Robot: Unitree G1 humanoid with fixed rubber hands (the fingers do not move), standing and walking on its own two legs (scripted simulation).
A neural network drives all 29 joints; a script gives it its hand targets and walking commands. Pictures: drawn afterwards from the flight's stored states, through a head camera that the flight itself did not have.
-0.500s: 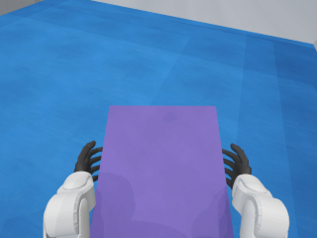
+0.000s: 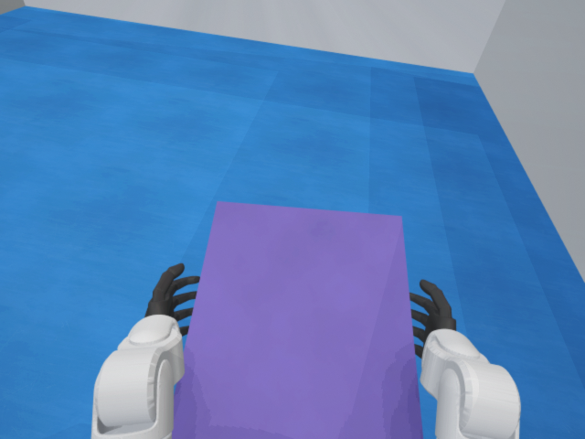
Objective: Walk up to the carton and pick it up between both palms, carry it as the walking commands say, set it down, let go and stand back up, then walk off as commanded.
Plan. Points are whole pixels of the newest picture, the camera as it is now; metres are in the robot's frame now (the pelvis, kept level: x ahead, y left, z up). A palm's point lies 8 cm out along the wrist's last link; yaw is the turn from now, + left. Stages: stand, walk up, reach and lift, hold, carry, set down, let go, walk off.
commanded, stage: carry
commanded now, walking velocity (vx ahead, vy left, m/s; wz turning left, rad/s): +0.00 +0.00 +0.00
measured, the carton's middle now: (297, 337) +0.28 -0.02 -0.02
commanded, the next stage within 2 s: none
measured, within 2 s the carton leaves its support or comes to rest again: neither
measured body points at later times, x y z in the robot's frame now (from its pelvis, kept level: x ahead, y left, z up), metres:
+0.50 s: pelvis -0.09 -0.01 -0.01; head -0.12 -0.02 +0.43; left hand +0.16 +0.16 +0.09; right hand +0.16 -0.18 +0.07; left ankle +0.00 +0.11 -0.73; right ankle +0.03 -0.10 -0.73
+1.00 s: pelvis -0.12 +0.00 +0.00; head -0.14 +0.00 +0.45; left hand +0.15 +0.16 +0.10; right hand +0.14 -0.17 +0.09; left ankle -0.09 +0.08 -0.73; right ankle -0.06 -0.12 -0.73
